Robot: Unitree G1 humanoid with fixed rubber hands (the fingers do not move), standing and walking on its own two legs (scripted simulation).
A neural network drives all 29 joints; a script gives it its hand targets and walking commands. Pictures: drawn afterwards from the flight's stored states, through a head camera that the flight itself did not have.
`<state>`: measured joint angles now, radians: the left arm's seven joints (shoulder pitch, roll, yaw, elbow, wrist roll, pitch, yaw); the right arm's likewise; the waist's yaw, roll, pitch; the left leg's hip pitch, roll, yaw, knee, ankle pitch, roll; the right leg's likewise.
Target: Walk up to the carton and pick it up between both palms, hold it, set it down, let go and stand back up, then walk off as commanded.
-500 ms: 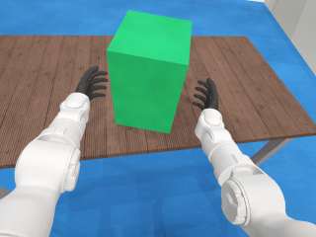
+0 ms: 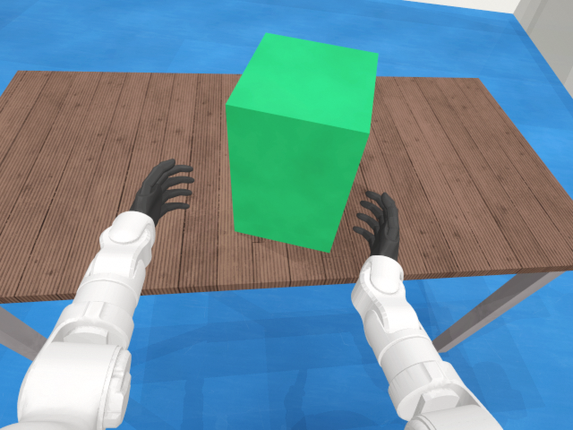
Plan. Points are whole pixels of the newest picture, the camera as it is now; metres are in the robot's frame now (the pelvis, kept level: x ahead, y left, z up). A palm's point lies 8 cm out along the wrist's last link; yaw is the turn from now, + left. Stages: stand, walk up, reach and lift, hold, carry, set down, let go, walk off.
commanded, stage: set down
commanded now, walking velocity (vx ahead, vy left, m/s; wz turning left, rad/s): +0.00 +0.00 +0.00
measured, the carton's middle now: (299, 150) +0.54 -0.04 +0.06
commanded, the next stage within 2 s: none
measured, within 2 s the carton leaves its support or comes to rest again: neither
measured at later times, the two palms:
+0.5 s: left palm (99, 274) +0.32 +0.24 +0.05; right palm (405, 293) +0.28 -0.15 +0.06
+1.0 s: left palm (85, 326) +0.25 +0.24 +0.05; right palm (431, 340) +0.21 -0.16 +0.06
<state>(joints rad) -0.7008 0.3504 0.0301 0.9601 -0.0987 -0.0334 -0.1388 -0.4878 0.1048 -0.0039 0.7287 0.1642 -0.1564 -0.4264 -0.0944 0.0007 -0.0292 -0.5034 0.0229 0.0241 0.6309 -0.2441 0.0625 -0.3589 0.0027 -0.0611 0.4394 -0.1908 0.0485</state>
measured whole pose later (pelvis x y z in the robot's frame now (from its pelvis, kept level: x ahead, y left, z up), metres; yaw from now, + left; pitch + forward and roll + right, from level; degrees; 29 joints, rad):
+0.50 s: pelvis +0.01 -0.01 +0.01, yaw -1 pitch -5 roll -3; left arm -0.26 0.42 0.05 0.48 -0.19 0.08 -0.19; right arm -0.05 0.10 0.06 0.24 0.14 0.00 -0.43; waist 0.02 -0.05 0.11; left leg -0.17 0.02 0.05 0.48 -0.22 0.05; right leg -0.06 0.00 -0.03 0.33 -0.18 0.03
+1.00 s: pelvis +0.02 -0.03 +0.01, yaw -2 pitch -8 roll -2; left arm 0.13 0.49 0.09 0.08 -0.24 0.13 -0.25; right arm 0.39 0.07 0.22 -0.22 0.16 0.13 -0.47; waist 0.07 -0.04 0.16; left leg -0.06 0.03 0.08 0.43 -0.23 0.03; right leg 0.02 0.01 -0.01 0.32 -0.20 0.01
